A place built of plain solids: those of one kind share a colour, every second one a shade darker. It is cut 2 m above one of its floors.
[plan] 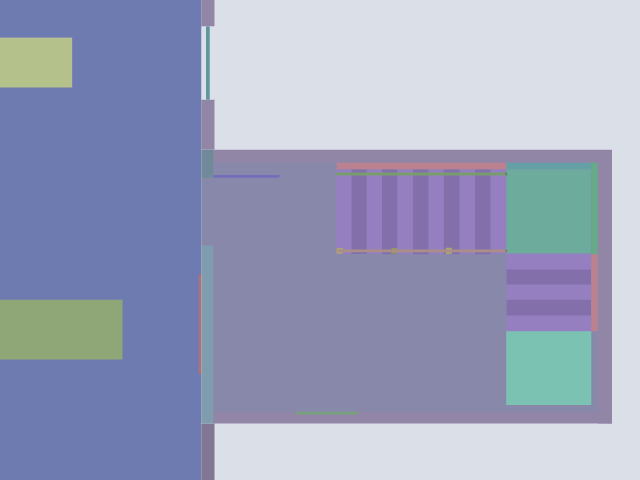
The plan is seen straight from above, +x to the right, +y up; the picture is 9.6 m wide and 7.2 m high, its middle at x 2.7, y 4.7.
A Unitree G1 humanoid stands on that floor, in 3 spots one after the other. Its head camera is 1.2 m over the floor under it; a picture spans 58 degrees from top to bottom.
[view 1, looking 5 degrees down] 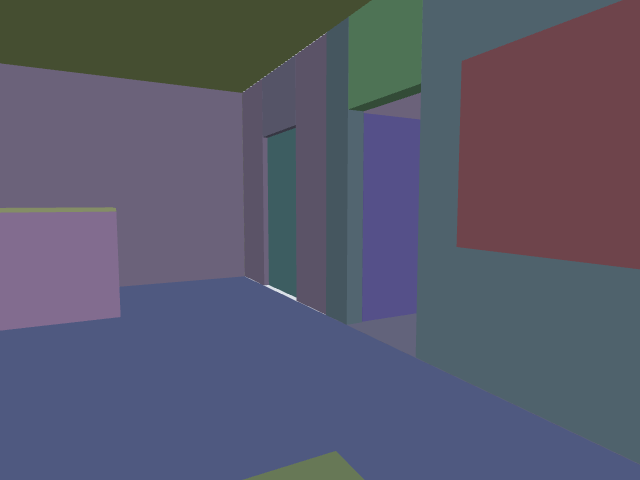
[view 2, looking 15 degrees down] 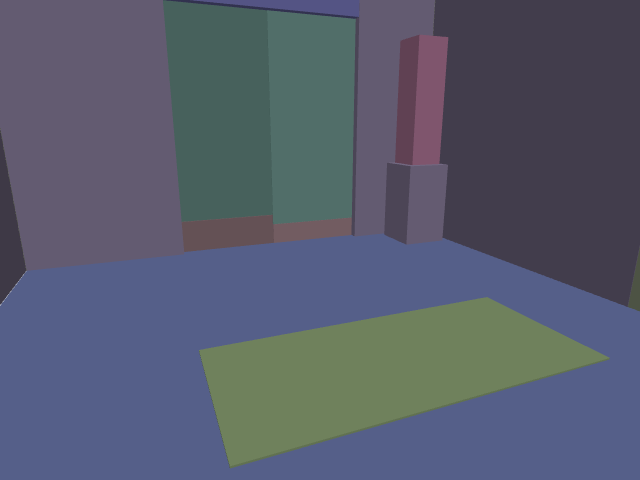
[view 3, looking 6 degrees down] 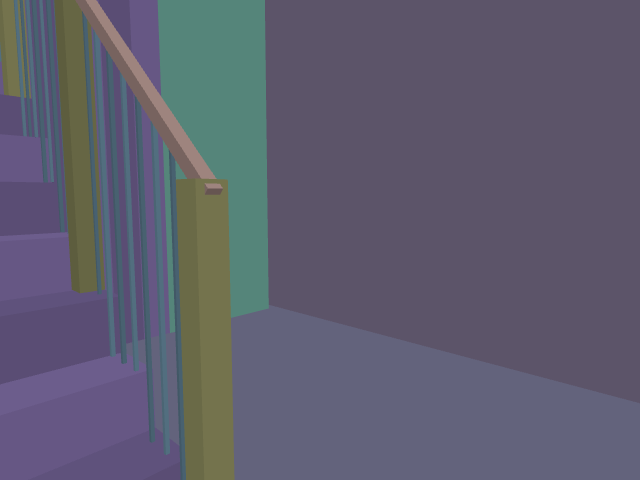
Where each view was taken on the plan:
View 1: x -1.26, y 2.09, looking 62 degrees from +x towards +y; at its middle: wall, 4.67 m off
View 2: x -0.08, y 5.12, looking -112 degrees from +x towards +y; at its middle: lobby_floor_slab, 4.64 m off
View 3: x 2.05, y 5.12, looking -47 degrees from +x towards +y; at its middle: wall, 4.13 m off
